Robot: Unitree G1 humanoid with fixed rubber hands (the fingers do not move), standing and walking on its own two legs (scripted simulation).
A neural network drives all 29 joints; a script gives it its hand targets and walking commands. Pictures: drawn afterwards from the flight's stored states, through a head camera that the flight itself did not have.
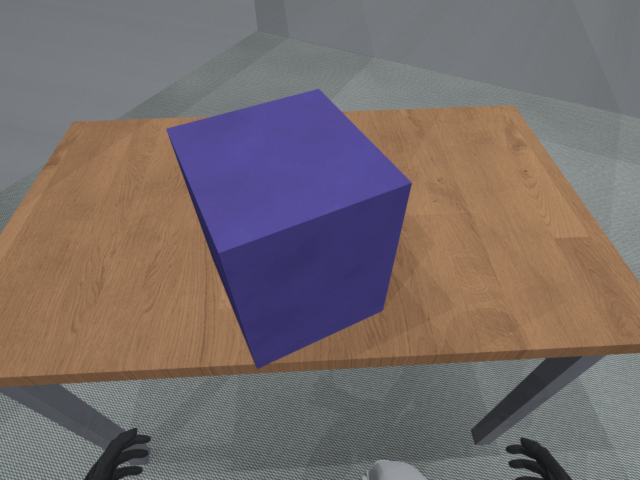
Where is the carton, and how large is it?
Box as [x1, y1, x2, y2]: [166, 89, 411, 368]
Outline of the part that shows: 319,89 166,129 211,255 257,368 382,310 411,182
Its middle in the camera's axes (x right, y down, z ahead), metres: -0.04 -0.02 +0.52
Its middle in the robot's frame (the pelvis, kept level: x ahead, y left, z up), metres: +0.40 +0.04 +0.09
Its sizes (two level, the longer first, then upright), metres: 0.210 0.200 0.250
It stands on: a table, 0.71 m high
